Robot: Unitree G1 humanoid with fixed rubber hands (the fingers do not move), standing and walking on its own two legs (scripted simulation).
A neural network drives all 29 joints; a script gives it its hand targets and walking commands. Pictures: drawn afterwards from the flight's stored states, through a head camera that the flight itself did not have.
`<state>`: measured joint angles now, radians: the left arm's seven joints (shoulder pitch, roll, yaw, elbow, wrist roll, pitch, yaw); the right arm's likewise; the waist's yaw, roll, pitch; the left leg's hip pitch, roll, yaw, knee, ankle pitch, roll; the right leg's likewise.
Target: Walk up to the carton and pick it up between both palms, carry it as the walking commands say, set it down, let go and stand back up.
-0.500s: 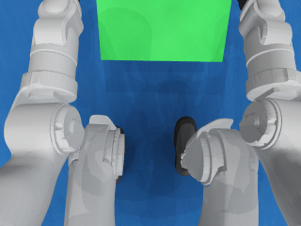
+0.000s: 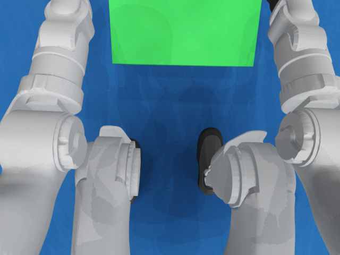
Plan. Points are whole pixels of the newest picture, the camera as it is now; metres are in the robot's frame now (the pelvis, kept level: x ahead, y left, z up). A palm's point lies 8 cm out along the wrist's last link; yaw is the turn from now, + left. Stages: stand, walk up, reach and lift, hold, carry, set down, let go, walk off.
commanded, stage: set down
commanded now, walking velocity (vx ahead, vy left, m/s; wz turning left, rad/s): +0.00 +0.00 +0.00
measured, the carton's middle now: out of the picture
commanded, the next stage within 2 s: let go in 1.92 s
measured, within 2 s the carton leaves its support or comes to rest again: neither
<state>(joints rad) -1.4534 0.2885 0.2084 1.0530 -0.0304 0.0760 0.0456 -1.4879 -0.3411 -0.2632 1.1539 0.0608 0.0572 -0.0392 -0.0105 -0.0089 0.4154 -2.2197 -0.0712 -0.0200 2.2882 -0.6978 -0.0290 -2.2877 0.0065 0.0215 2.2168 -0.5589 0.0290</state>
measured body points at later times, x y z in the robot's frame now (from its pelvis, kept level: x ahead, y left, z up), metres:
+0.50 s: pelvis -0.01 +0.00 +0.00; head +0.36 +0.00 +0.23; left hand +0.55 +0.19 -0.18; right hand +0.54 -0.22 -0.18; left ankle +0.08 +0.12 -0.32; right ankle +0.12 -0.13 -0.32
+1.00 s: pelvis -0.01 +0.00 +0.08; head +0.34 -0.01 +0.36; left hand +0.57 +0.20 -0.04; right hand +0.56 -0.23 -0.04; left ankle +0.08 +0.12 -0.32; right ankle +0.12 -0.13 -0.32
